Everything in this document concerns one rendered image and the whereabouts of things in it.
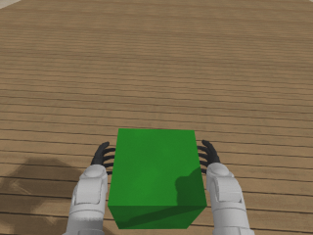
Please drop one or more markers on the carton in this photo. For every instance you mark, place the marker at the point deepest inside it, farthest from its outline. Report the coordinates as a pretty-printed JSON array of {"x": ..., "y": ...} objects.
[{"x": 156, "y": 179}]

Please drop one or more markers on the left robot hand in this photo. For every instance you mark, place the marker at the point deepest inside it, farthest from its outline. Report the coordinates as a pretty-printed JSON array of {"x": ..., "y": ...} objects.
[{"x": 99, "y": 157}]

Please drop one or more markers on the robot left forearm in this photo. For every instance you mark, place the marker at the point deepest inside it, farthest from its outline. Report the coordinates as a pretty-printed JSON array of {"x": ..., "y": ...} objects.
[{"x": 88, "y": 202}]

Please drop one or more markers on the right robot hand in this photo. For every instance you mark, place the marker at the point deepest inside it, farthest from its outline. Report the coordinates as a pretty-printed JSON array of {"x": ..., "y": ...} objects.
[{"x": 210, "y": 156}]

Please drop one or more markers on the robot right forearm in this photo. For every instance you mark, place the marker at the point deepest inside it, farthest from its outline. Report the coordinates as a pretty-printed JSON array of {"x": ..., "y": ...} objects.
[{"x": 227, "y": 202}]

